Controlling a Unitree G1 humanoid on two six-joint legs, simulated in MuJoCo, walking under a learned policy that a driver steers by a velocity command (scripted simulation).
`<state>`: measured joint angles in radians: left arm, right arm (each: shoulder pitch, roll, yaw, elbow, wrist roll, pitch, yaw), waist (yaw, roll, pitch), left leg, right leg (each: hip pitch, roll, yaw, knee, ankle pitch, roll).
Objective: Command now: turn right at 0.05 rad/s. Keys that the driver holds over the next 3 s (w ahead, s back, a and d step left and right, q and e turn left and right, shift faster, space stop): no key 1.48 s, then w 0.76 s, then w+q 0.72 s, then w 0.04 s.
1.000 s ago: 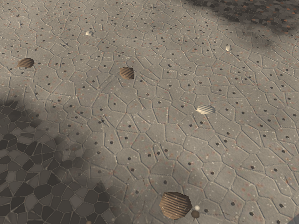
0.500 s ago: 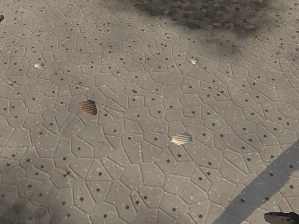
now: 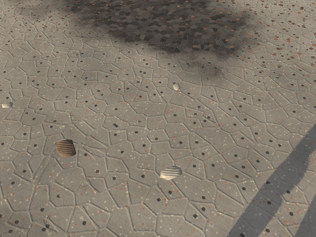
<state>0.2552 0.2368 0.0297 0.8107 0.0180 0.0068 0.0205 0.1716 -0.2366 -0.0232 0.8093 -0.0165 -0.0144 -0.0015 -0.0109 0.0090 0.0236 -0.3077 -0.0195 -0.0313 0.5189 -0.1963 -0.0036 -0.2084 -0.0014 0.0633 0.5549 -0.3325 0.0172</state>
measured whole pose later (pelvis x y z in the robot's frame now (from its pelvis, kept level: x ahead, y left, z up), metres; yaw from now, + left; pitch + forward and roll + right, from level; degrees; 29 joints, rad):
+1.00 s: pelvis +0.02 -0.02 +0.00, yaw +1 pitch -2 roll +0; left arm 0.31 0.19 0.00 1.06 0.00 -0.02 0.03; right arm 0.17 -0.21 -0.03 1.12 0.00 0.02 -0.05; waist -0.01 0.01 0.04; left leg -0.26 0.01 -0.07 0.48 -0.20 -0.03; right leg -0.13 0.02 0.03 0.47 -0.32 -0.01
